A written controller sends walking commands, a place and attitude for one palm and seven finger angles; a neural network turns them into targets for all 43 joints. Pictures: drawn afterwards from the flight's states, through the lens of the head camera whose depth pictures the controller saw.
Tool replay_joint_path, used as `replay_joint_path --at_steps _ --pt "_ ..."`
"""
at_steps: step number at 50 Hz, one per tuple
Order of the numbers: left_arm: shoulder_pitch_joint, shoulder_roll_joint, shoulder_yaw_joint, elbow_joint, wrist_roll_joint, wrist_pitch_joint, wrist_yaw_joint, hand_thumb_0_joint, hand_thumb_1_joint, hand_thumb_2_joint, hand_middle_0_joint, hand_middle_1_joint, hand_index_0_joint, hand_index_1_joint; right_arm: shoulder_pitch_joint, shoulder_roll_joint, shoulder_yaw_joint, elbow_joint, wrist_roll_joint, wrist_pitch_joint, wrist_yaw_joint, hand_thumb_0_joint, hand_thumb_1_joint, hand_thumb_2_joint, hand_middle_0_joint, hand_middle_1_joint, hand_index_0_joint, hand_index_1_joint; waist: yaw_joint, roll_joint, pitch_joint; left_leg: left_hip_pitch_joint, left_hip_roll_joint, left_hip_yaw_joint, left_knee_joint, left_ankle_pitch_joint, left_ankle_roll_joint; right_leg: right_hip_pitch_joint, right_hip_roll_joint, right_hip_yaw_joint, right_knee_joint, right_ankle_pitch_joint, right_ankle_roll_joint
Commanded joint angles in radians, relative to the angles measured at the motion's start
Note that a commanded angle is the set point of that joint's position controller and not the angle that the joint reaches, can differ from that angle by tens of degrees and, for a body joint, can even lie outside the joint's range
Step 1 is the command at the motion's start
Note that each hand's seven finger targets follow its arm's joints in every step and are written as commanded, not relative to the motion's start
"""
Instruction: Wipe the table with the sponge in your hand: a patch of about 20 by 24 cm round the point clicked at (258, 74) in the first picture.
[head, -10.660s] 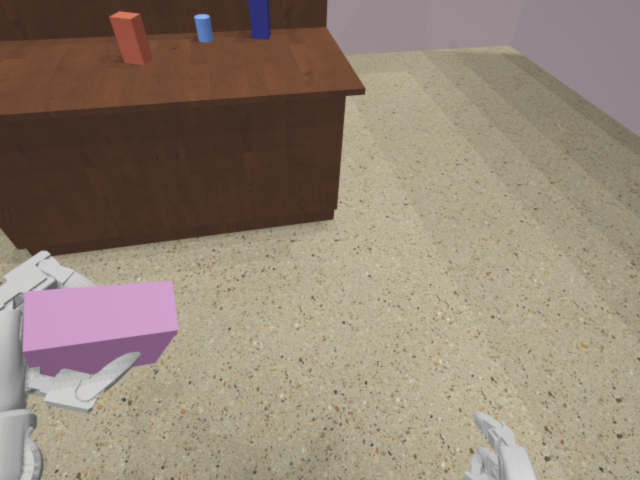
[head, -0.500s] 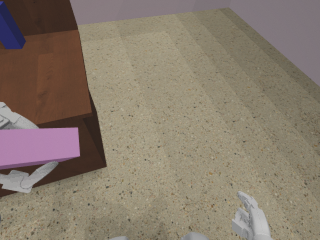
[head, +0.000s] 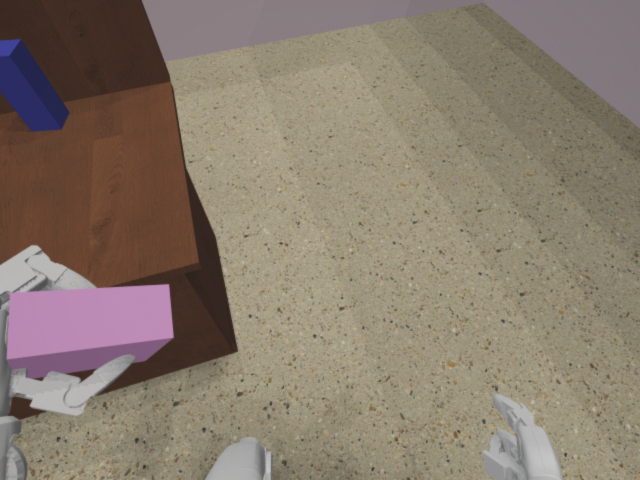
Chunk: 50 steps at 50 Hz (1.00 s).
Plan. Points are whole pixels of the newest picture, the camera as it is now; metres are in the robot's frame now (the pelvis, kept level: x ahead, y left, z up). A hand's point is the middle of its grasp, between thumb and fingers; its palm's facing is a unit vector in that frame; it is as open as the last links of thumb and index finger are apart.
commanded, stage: come to a stop and stand still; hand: left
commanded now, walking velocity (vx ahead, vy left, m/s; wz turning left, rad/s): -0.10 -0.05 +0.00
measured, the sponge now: (113, 331) +0.23 +0.20 +0.13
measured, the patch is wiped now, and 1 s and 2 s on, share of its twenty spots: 0.00 0.00 0.00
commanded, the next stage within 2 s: look again from close up in 1.68 s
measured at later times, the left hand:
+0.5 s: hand (22, 342) +0.21 +0.24 +0.18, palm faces +0.31 -0.84 -0.45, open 9.2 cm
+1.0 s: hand (18, 473) +0.12 +0.21 +0.16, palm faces +0.39 -0.84 -0.39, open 9.2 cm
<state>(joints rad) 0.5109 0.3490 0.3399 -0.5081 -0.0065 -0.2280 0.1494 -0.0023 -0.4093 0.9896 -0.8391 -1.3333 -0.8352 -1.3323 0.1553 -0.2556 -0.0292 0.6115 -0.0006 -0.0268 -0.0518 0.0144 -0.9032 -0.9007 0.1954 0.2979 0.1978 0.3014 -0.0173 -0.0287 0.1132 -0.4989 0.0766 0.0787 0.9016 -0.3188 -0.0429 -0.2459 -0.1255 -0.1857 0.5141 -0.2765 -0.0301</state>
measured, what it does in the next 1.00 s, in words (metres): steps on the spot: left foot, then right foot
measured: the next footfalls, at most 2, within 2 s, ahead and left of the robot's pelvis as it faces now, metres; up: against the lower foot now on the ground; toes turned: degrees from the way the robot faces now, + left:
left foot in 0.12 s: +0.10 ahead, +0.17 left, +0.00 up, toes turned +7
right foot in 0.54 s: -0.01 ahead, -0.08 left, +0.00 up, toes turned -10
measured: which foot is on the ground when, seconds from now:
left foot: up 0.00-0.10, down 0.12-0.56, up 0.58-0.90, down 0.92-1.00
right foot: down 0.00-0.12, up 0.14-0.52, down 0.54-1.00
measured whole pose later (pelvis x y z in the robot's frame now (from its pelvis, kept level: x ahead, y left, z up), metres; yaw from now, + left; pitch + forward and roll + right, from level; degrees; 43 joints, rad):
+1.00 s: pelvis -0.09 -0.02 -0.01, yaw -2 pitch -2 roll +1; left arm 0.49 0.36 0.33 -0.50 -0.02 -0.18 0.17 0.00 -0.41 0.99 -0.84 -1.33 -0.84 -1.33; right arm 0.22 -0.22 0.00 0.59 0.01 -0.03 -0.08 0.02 -0.90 -0.90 0.19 0.30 0.20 0.30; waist 0.01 -0.03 0.02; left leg -0.20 0.02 0.09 0.49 -0.26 0.00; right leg -0.26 0.02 -0.17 0.49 -0.22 -0.05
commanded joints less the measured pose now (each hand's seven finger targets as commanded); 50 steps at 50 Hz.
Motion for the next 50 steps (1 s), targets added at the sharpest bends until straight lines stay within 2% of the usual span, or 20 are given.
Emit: replay_joint_path --at_steps 1,4,5,6,7,8,9,13,19,24,26,28,30,32,36,40,43,44,46,50 --pt "0.011 0.222 0.194 -0.296 -0.024 -0.051 0.049 0.000 0.100 1.300 -1.200 -1.600 -1.200 -1.600 -0.046 -0.019 -0.015 -0.187 -0.003 -0.053 -0.011 0.000 -0.900 -0.900 0.200 0.300 0.200 0.300 0.043 -0.148 -0.258 0.092 -0.047 0.080 -0.227 0.029 0.005 0.217 -0.191 0.146 -0.069 0.697 -0.080" --pt "-0.002 0.200 0.186 -0.281 -0.030 -0.037 0.054 0.000 0.100 1.300 -1.200 -1.600 -1.200 -1.600 -0.011 -0.030 -0.026 -0.192 0.003 -0.035 -0.030 0.000 -0.900 -0.900 0.200 0.300 0.200 0.300 0.006 -0.075 -0.288 0.333 -0.036 0.074 -0.452 0.258 0.004 0.125 -0.104 0.090 0.044 0.473 -0.006" --pt "-0.021 0.193 0.177 -0.290 -0.034 -0.042 0.051 0.000 0.100 1.300 -1.200 -1.600 -1.200 -1.600 -0.007 -0.050 -0.037 -0.196 0.006 -0.030 -0.036 0.000 -0.900 -0.900 0.200 0.300 0.200 0.300 0.008 0.041 -0.293 0.405 0.047 0.000 -0.471 0.419 0.023 0.061 -0.043 0.071 0.125 0.284 0.030" --pt "-0.037 0.197 0.172 -0.303 -0.038 -0.046 0.046 0.000 0.100 1.300 -1.200 -1.600 -1.200 -1.600 -0.004 -0.081 -0.047 -0.202 0.011 -0.031 -0.034 0.000 -0.900 -0.900 0.200 0.300 0.200 0.300 0.019 0.220 -0.287 0.464 0.230 -0.220 -0.501 0.718 0.104 -0.091 0.043 0.057 0.244 -0.128 0.071" --pt "-0.036 0.207 0.162 -0.274 -0.025 -0.056 0.037 0.000 0.100 1.300 -1.200 -1.600 -1.200 -1.600 0.005 -0.078 -0.049 -0.206 0.012 -0.037 -0.027 0.000 -0.900 -0.900 0.200 0.300 0.200 0.300 0.024 0.252 -0.260 0.437 0.337 -0.329 -0.551 0.799 0.174 -0.155 0.075 0.117 0.403 -0.395 0.063" --pt "-0.053 0.204 0.167 -0.231 -0.020 -0.062 0.032 0.000 0.100 1.300 -1.200 -1.600 -1.200 -1.600 -0.003 -0.076 -0.046 -0.200 0.004 -0.047 -0.016 0.000 -0.900 -0.900 0.200 0.300 0.200 0.300 0.015 0.188 -0.210 0.390 0.343 -0.328 -0.581 0.766 0.187 -0.192 0.099 0.145 0.502 -0.370 0.059" --pt "-0.077 0.228 0.183 -0.245 -0.022 -0.062 0.025 0.000 0.100 1.300 -1.200 -1.600 -1.200 -1.600 -0.026 -0.065 -0.031 -0.181 -0.013 -0.054 -0.014 0.000 -0.900 -0.900 0.200 0.300 0.200 0.300 0.014 0.274 -0.229 0.381 0.336 -0.294 -0.582 0.745 0.175 -0.209 0.069 0.157 0.543 -0.314 0.063" --pt "-0.099 0.177 0.110 -0.415 -0.023 -0.052 0.005 0.000 0.100 1.300 -1.200 -1.600 -1.200 -1.600 -0.011 -0.059 -0.031 -0.177 -0.008 -0.094 0.034 0.000 -0.900 -0.900 0.200 0.300 0.200 0.300 0.016 0.325 -0.294 0.448 0.254 -0.115 -0.529 0.691 0.138 -0.200 0.092 0.124 0.475 -0.165 0.074" --pt "-0.066 0.180 0.119 -0.361 -0.042 -0.001 0.001 0.000 0.100 1.300 -1.200 -1.600 -1.200 -1.600 -0.006 -0.054 -0.016 -0.179 -0.008 -0.108 0.040 0.000 -0.900 -0.900 0.200 0.300 0.200 0.300 0.006 0.295 -0.250 0.365 0.285 -0.156 -0.617 0.351 0.146 -0.105 0.121 0.088 0.266 -0.202 0.079" --pt "-0.039 0.178 0.152 -0.256 -0.055 0.023 0.007 0.000 0.100 1.300 -1.200 -1.600 -1.200 -1.600 -0.003 -0.044 -0.008 -0.185 0.008 -0.084 0.029 0.000 -0.900 -0.900 0.200 0.300 0.200 0.300 0.011 0.273 -0.259 0.320 0.219 -0.075 -0.561 0.259 0.108 0.062 0.145 0.041 -0.036 -0.103 0.070" --pt "-0.054 0.188 0.149 -0.240 -0.050 0.026 0.003 0.000 0.100 1.300 -1.200 -1.600 -1.200 -1.600 -0.002 -0.032 -0.008 -0.188 0.018 -0.073 0.028 0.000 -0.900 -0.900 0.200 0.300 0.200 0.300 0.007 0.160 -0.254 0.253 0.148 -0.003 -0.466 0.113 0.060 0.138 0.091 0.075 -0.181 0.015 0.049" --pt "-0.071 0.231 0.154 -0.234 -0.052 0.032 0.008 0.000 0.100 1.300 -1.200 -1.600 -1.200 -1.600 -0.015 0.004 0.013 -0.199 0.019 -0.062 0.022 0.000 -0.900 -0.900 0.200 0.300 0.200 0.300 -0.005 -0.108 -0.224 0.136 0.023 0.032 -0.249 -0.078 0.008 0.089 -0.139 0.321 -0.238 0.190 -0.048" --pt "-0.060 0.207 0.131 -0.212 -0.061 0.048 -0.001 0.000 0.100 1.300 -1.200 -1.600 -1.200 -1.600 -0.054 -0.026 0.003 -0.183 0.025 -0.082 0.013 0.000 -0.900 -0.900 0.200 0.300 0.200 0.300 0.028 -0.196 -0.173 0.065 -0.028 -0.054 0.013 -0.132 0.012 0.007 -0.191 0.381 -0.255 0.172 -0.093" --pt "-0.036 0.202 0.146 -0.205 -0.056 0.038 0.004 0.000 0.100 1.300 -1.200 -1.600 -1.200 -1.600 -0.075 -0.015 0.022 -0.167 0.017 -0.072 0.003 0.000 -0.900 -0.900 0.200 0.300 0.200 0.300 0.018 -0.085 -0.190 0.000 -0.021 -0.061 0.078 -0.103 0.001 0.068 -0.176 0.316 -0.198 0.316 -0.105" --pt "-0.065 0.210 0.153 -0.175 -0.039 0.006 0.023 0.000 0.100 1.300 -1.200 -1.600 -1.200 -1.600 -0.063 -0.021 0.022 -0.147 0.008 -0.067 -0.029 0.000 -0.900 -0.900 0.200 0.300 0.200 0.300 0.026 -0.078 -0.199 0.023 -0.035 -0.016 -0.020 -0.089 0.004 0.148 -0.148 0.245 -0.166 0.563 -0.092" --pt "-0.058 0.206 0.151 -0.177 -0.034 -0.010 0.032 0.000 0.100 1.300 -1.200 -1.600 -1.200 -1.600 -0.044 -0.036 0.010 -0.157 0.003 -0.072 -0.039 0.000 -0.900 -0.900 0.200 0.300 0.200 0.300 0.044 -0.062 -0.234 0.099 -0.047 0.002 -0.229 -0.083 0.025 0.216 -0.148 0.287 -0.169 0.510 -0.098" --pt "-0.065 0.185 0.125 -0.216 -0.033 -0.016 0.033 0.000 0.100 1.300 -1.200 -1.600 -1.200 -1.600 -0.012 -0.040 0.007 -0.162 0.002 -0.067 -0.034 0.000 -0.900 -0.900 0.200 0.300 0.200 0.300 0.026 -0.004 -0.265 0.254 -0.050 -0.007 -0.458 0.058 0.036 0.193 -0.108 0.278 -0.147 0.372 -0.049" --pt "-0.075 0.184 0.117 -0.228 -0.033 -0.019 0.036 0.000 0.100 1.300 -1.200 -1.600 -1.200 -1.600 -0.004 -0.052 0.001 -0.164 0.001 -0.065 -0.034 0.000 -0.900 -0.900 0.200 0.300 0.200 0.300 0.022 0.037 -0.269 0.313 -0.023 -0.023 -0.515 0.130 0.045 0.166 -0.082 0.267 -0.130 0.295 -0.018" --pt "-0.089 0.184 0.103 -0.252 -0.027 -0.026 0.040 0.000 0.100 1.300 -1.200 -1.600 -1.200 -1.600 -0.016 -0.088 -0.013 -0.178 0.008 -0.064 -0.032 0.000 -0.900 -0.900 0.200 0.300 0.200 0.300 0.037 0.152 -0.260 0.352 0.126 -0.166 -0.530 0.353 0.097 0.097 0.013 0.221 -0.079 0.188 0.044" --pt "-0.120 0.177 0.086 -0.199 -0.012 -0.020 0.027 0.000 0.100 1.300 -1.200 -1.600 -1.200 -1.600 -0.038 -0.067 0.014 -0.170 -0.001 -0.065 -0.031 0.000 -0.900 -0.900 0.200 0.300 0.200 0.300 0.034 0.233 -0.121 0.057 0.156 -0.179 -0.611 0.074 0.105 0.151 0.048 0.180 -0.032 0.021 0.038"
